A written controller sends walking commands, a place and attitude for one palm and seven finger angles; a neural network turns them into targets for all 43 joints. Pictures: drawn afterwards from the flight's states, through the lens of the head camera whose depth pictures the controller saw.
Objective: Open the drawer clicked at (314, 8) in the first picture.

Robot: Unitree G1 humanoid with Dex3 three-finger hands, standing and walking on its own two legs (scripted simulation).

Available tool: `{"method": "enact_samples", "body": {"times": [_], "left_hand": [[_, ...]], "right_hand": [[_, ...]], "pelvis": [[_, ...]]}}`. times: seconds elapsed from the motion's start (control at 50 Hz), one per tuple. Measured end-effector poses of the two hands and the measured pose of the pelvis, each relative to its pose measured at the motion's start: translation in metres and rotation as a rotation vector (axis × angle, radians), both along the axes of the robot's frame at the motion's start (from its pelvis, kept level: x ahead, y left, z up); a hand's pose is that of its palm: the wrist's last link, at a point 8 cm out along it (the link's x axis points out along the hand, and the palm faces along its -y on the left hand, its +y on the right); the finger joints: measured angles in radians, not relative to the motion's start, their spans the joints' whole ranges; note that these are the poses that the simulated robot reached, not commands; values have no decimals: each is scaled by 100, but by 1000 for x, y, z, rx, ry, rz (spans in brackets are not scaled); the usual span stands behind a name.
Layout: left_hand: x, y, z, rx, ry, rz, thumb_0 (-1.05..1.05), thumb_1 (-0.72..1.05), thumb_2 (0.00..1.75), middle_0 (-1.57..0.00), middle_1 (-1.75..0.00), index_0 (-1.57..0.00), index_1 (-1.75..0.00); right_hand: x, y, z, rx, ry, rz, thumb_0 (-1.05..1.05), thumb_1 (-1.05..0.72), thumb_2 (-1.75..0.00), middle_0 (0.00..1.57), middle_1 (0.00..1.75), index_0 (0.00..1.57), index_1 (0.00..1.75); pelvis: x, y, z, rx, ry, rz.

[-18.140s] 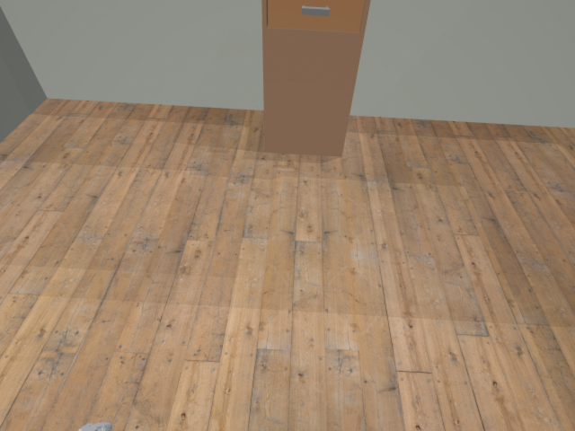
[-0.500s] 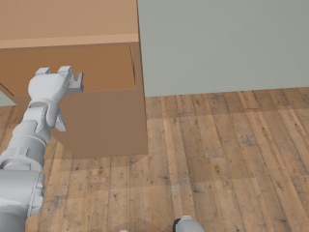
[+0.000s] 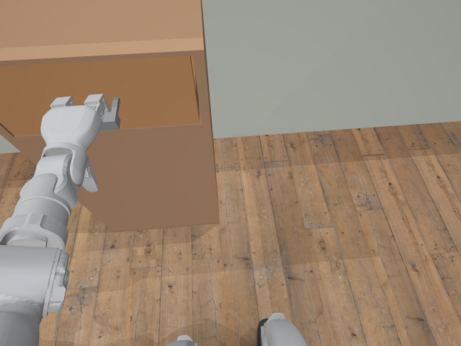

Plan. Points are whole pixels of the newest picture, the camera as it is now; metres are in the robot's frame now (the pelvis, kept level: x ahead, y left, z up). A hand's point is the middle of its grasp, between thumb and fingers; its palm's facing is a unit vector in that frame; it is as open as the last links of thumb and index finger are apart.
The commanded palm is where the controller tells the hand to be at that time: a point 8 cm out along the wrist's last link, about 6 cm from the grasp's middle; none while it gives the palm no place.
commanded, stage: lower the fingers behind the handle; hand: left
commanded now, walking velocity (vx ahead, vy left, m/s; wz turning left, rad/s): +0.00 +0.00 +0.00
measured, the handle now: (88, 113) +0.53 +0.25 +0.05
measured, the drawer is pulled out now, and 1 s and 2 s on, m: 0.00 0.00 0.12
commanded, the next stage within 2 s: close the thumb around the handle in 0.08 s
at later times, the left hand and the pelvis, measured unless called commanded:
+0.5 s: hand (87, 144) +0.48 +0.25 +0.03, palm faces -0.05 -0.01 -1.00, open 10.9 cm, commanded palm +0.45 +0.26 +0.08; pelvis +0.00 +0.00 +0.00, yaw +0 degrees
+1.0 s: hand (87, 143) +0.48 +0.25 +0.03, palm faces -0.05 -0.01 -1.00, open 5.9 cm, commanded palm +0.45 +0.26 +0.08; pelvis +0.01 +0.00 +0.00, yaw +0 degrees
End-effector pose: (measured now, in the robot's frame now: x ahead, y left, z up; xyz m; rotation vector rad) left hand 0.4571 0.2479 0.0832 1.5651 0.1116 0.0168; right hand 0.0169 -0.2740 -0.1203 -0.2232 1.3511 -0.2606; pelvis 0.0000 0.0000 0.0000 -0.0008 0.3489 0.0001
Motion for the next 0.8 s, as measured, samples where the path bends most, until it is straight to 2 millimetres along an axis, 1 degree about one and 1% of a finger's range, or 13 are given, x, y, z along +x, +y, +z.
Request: {"method": "enact_samples", "body": {"times": [0.24, 0.34, 0.48, 0.74, 0.78, 0.8], "left_hand": [[-1, 2, -1, -5, -12, -19, 0, -48, 30, -31, -121, -32, -120], [-1, 1, -1, -8, -19, -14, 0, -39, 35, -31, -122, -33, -121], [-1, 1, -1, -8, -14, -11, 0, -10, 47, -31, -123, -35, -124], [2, 1, 0, -4, -11, -6, 0, 58, 76, -36, -129, -39, -131], [2, 1, 0, -4, -9, -5, 0, 66, 80, -36, -130, -40, -132], [2, 1, 0, -3, -9, -6, 0, 68, 81, -36, -130, -40, -133]], "right_hand": [[-2, -1, 1, -8, 9, -3, 0, -91, -90, 20, 30, 21, 30], [1, -1, 2, -9, 7, -1, 0, -91, -90, 20, 30, 21, 30], [6, 0, 3, -9, -5, -2, 0, -91, -90, 20, 30, 21, 30], [11, 1, 2, -4, -9, 2, 0, -91, -90, 20, 30, 21, 30], [10, 1, 2, -4, -6, 2, 0, -91, -90, 20, 30, 21, 30], [10, 1, 2, -3, -5, 2, 0, -91, -90, 20, 30, 21, 30]], "pelvis": [[1, 2, 0, -2, 2, -2], [2, 3, 0, -3, 1, -2], [3, 4, 1, -3, -3, -4], [5, 3, 1, -4, -1, -1], [6, 3, 1, -4, -1, -2], [6, 2, 1, -4, -1, -2]]}}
